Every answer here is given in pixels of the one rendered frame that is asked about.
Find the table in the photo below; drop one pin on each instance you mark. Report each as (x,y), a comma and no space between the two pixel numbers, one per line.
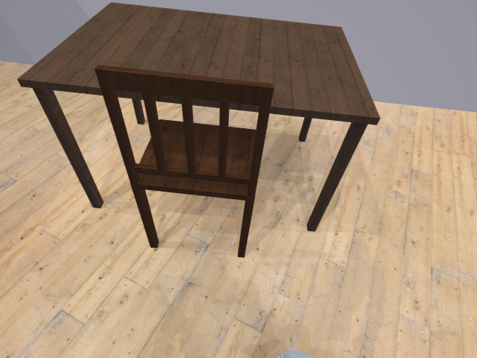
(312,67)

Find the chair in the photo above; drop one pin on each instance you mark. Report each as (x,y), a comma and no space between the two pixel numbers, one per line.
(186,157)

